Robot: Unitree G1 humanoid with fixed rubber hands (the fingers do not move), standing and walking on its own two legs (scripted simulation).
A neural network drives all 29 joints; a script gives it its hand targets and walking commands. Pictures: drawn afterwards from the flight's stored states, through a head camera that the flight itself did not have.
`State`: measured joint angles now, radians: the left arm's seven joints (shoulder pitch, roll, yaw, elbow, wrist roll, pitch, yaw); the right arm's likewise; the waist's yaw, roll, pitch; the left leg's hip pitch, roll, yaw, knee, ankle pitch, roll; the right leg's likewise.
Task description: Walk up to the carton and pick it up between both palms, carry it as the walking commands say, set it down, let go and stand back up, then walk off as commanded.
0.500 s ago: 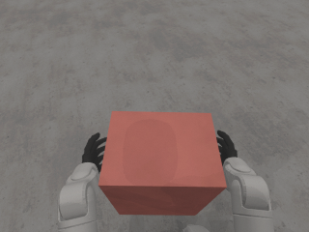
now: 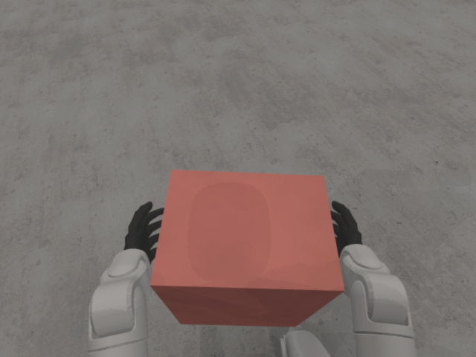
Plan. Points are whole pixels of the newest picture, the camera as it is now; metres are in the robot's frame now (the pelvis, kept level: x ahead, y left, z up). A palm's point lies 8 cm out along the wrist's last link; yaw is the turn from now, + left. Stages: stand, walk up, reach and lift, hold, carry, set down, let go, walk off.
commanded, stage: carry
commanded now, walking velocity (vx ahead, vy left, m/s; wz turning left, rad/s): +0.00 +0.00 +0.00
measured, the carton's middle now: (242, 260) +0.29 +0.00 -0.03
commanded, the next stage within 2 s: none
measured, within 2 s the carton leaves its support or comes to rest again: neither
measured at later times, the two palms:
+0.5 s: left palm (181, 122) +0.59 +0.11 +0.05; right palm (329, 117) +0.58 -0.21 +0.03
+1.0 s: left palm (218, 54) +0.93 +0.03 +0.01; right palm (326, 58) +0.90 -0.30 -0.02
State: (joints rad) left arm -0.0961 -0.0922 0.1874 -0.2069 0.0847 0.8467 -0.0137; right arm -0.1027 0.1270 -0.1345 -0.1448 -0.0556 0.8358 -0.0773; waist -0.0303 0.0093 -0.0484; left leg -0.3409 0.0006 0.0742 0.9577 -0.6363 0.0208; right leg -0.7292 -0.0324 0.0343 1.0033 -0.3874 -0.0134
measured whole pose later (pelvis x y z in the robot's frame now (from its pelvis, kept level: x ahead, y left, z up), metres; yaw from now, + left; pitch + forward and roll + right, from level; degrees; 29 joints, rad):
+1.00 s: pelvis +0.63 -0.11 -0.02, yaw -3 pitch +9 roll +5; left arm -0.11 -0.06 0.17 -0.02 0.06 0.65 -0.01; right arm -0.13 0.11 -0.13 -0.03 -0.06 0.72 -0.09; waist -0.03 0.02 -0.04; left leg -0.37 0.01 0.11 1.01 -0.71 0.01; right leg -0.80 0.00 0.05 1.19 -0.65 -0.01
